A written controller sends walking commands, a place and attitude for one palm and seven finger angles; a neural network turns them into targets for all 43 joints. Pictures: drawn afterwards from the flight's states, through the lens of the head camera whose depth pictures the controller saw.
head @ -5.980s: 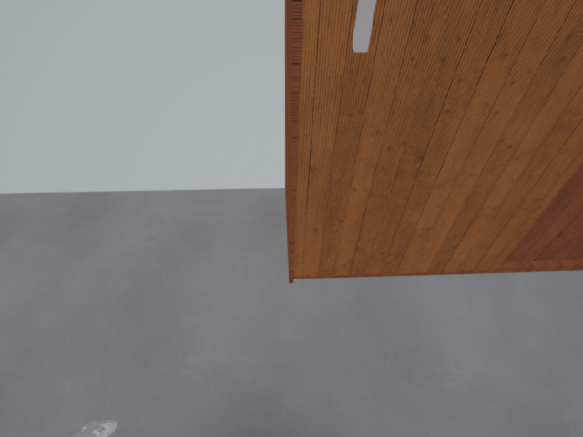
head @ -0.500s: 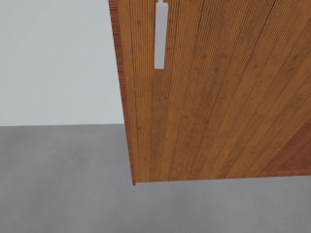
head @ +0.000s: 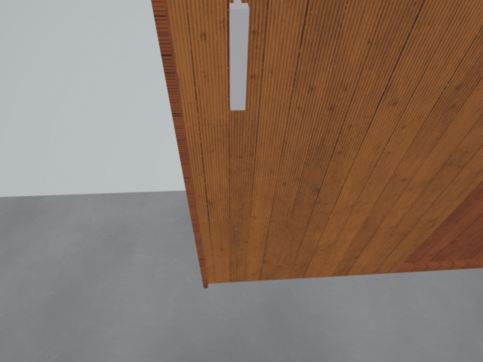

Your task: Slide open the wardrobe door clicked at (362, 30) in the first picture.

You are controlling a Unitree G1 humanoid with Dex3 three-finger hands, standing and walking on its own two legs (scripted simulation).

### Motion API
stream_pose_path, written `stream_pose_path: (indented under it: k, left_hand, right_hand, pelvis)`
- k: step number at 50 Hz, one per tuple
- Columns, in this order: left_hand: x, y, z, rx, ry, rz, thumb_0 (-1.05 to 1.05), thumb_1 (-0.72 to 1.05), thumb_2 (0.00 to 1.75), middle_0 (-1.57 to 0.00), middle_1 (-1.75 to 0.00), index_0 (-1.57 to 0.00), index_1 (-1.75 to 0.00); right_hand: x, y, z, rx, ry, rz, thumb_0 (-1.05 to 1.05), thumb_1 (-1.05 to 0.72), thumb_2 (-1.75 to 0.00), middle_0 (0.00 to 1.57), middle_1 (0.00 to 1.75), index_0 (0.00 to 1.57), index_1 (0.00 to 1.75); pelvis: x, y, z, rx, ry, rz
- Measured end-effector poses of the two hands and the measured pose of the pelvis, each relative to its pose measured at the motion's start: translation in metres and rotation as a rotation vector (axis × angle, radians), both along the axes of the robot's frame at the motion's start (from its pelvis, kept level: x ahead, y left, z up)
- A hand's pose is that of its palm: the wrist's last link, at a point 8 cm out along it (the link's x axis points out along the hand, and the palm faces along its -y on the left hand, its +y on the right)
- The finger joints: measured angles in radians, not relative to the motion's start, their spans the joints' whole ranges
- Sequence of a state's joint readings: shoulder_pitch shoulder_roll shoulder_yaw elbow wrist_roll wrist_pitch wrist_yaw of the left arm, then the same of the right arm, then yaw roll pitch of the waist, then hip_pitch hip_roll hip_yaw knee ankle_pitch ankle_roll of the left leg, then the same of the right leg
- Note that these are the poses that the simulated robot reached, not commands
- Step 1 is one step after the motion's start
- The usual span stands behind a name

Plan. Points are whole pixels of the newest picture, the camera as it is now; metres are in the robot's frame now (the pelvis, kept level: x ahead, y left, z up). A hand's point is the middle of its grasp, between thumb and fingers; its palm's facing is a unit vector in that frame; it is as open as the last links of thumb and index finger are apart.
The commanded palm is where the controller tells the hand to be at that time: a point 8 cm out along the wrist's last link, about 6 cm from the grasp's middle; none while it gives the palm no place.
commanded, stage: look again from close up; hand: left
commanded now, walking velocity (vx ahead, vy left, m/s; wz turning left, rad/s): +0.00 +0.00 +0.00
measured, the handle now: (237, 56) +0.52 +0.04 +0.26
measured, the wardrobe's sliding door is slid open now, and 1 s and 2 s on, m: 0.00 0.00 0.00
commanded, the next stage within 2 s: shuffle to correct the standing spot in 0.58 s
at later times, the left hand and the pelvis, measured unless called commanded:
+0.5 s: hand out of the picture +0.05 +0.22 -0.16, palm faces -0.03 -0.96 -0.29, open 7.4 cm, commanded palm none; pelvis +0.01 +0.00 +0.00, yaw +0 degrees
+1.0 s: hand out of the picture -0.01 +0.16 -0.18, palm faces +0.01 -0.98 -0.20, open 7.4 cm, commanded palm none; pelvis +0.02 -0.02 +0.00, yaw +2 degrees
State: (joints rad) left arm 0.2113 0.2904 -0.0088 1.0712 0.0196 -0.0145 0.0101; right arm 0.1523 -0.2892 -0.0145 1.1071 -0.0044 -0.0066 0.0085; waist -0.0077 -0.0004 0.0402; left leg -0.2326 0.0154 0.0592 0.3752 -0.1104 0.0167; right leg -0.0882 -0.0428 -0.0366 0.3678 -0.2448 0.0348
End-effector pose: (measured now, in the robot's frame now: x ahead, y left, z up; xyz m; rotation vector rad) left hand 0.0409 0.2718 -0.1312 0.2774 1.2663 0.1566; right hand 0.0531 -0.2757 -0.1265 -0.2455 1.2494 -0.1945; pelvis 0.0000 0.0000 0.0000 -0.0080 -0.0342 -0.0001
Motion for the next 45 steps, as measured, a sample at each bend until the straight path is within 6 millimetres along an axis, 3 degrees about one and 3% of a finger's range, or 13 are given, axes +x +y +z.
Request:
stream_pose_path:
  k: [13, 37, 45]
  left_hand:
    - [0.012, 0.000, 0.003, 0.006, -0.010, -0.003, 0.00, 0.90, 0.89, -0.20, -0.30, -0.21, -0.30]
    - [-0.003, -0.005, 0.000, -0.004, 0.033, 0.024, 0.00, 0.90, 0.89, -0.20, -0.30, -0.21, -0.30]
    - [-0.025, -0.032, -0.011, -0.051, 0.097, 0.054, 0.00, 0.90, 0.89, -0.20, -0.30, -0.20, -0.30]
  right_hand:
    - [0.013, -0.002, 0.001, -0.001, -0.011, 0.010, 0.01, -0.90, -0.89, 0.20, 0.30, 0.20, 0.30]
    - [0.006, 0.001, -0.001, 0.005, 0.014, 0.007, 0.01, -0.90, -0.89, 0.20, 0.30, 0.20, 0.30]
    - [-0.009, 0.021, -0.011, 0.058, 0.062, -0.014, 0.01, -0.90, -0.89, 0.20, 0.30, 0.20, 0.30]
  pelvis:
    - [0.007, -0.002, 0.001, 0.002, 0.000, -0.001]
    - [0.010, -0.003, 0.002, 0.004, -0.003, 0.002]
    - [0.014, -0.009, 0.000, 0.009, 0.004, 0.017]
